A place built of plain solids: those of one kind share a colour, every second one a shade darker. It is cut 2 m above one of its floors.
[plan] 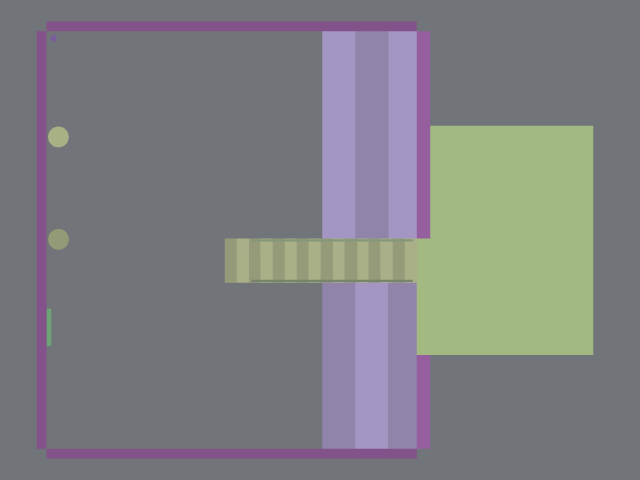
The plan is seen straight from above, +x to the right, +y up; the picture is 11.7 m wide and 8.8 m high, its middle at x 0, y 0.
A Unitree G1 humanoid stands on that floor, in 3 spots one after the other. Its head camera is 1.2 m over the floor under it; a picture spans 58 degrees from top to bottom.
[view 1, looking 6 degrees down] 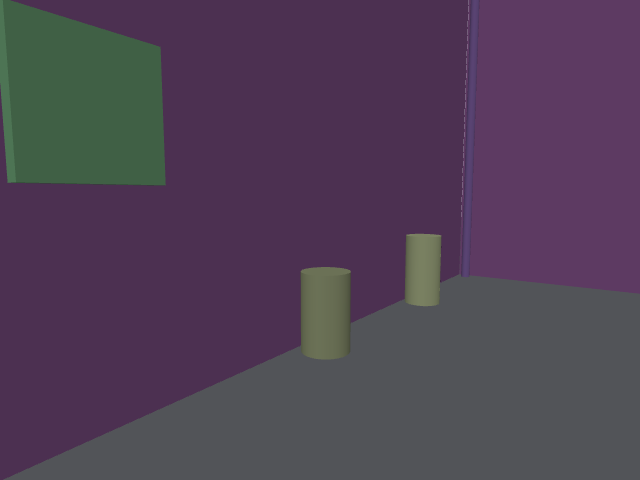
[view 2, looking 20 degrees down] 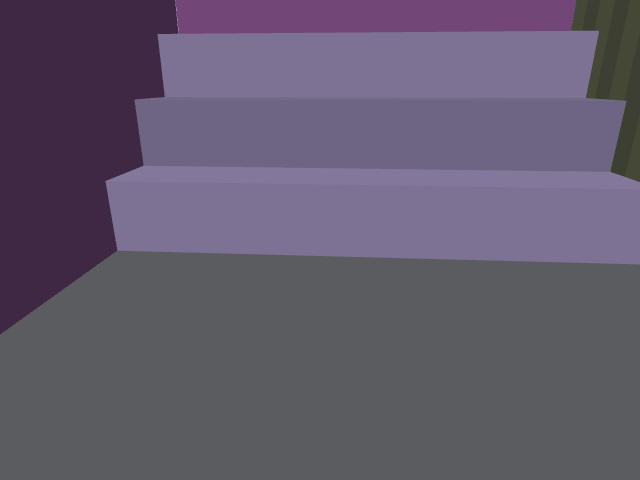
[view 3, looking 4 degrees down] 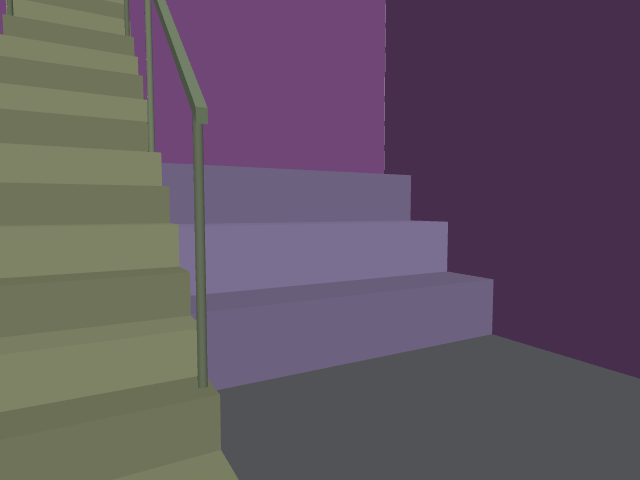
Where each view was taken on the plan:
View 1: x -2.92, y -2.64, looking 126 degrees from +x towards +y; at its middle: wall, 3.58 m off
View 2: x -2.90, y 2.08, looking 4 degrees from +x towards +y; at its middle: mass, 3.14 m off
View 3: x -2.75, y -0.38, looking -29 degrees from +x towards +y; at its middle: mass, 3.89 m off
